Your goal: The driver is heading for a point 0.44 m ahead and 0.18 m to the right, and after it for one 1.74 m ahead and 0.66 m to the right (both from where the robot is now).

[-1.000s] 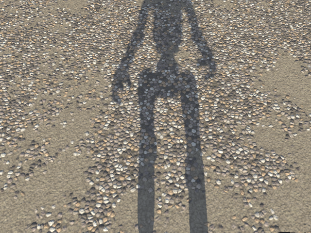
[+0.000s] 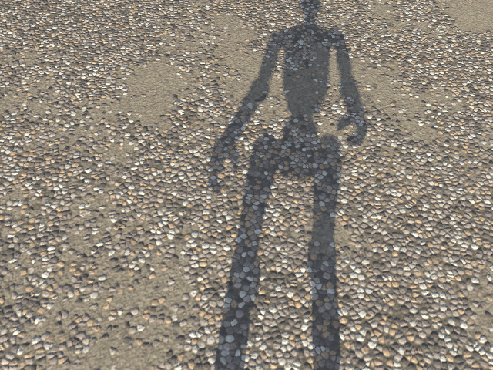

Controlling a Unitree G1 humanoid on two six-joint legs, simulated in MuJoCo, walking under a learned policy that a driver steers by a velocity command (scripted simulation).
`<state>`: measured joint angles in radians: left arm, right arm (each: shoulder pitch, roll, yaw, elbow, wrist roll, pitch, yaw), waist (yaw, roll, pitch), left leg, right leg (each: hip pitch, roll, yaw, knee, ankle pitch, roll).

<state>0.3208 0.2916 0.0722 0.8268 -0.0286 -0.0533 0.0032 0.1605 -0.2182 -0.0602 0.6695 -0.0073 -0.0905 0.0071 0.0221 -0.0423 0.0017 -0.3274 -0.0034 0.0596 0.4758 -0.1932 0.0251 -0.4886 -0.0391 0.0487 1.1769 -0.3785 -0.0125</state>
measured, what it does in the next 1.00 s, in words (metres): walks ahead, turning right: right foot, then left foot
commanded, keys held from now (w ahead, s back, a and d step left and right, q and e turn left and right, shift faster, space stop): w+e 0.44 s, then e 0.44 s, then no key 0.12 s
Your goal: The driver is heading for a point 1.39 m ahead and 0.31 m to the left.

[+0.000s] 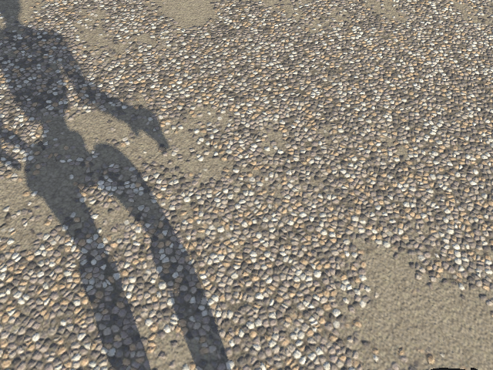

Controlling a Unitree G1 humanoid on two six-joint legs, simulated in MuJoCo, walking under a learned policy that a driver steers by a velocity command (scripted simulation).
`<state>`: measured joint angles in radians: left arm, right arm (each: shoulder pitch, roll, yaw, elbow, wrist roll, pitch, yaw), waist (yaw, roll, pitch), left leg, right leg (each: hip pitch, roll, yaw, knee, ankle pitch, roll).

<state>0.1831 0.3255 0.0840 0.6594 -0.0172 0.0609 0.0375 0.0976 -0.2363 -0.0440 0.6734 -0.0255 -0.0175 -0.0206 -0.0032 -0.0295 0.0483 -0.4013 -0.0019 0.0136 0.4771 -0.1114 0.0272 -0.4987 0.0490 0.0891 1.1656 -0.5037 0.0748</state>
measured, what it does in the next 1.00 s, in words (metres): steps on the spot: right foot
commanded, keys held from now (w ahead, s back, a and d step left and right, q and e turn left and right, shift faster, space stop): no key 1.00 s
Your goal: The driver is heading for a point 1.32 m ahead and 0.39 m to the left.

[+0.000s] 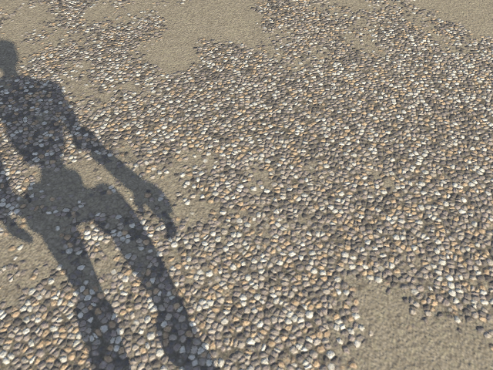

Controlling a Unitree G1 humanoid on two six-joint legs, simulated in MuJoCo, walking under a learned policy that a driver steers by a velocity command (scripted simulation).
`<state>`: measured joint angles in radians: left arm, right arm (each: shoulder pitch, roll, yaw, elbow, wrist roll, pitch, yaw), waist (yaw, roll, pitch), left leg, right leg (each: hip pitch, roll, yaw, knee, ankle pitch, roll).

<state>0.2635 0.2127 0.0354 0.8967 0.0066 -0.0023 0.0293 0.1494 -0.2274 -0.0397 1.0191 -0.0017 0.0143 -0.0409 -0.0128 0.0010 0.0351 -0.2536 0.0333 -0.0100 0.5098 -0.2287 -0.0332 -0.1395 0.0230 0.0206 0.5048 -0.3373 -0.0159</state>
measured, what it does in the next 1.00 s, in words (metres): walks ahead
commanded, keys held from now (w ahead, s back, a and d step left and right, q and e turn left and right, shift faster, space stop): no key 0.38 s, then w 0.28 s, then no key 0.34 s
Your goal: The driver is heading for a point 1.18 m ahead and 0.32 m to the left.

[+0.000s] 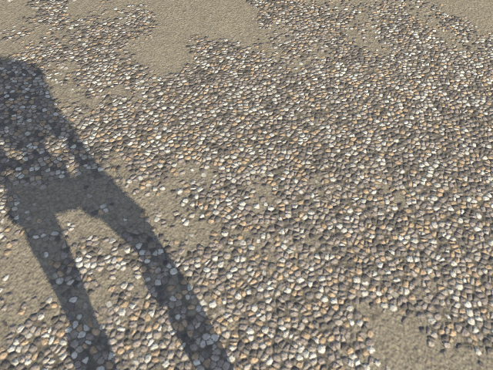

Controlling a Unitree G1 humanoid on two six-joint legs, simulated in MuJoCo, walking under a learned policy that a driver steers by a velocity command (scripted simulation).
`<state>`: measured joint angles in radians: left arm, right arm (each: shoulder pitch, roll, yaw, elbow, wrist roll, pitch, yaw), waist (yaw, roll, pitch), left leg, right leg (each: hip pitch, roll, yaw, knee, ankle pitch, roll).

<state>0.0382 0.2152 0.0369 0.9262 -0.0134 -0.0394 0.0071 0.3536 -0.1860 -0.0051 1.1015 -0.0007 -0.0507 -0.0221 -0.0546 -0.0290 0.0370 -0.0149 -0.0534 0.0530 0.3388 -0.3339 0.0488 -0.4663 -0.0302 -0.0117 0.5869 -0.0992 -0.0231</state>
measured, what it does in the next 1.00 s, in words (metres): steps on the spot: right foot, then left foot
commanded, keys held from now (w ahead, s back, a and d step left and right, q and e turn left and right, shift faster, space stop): no key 0.88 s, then w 0.12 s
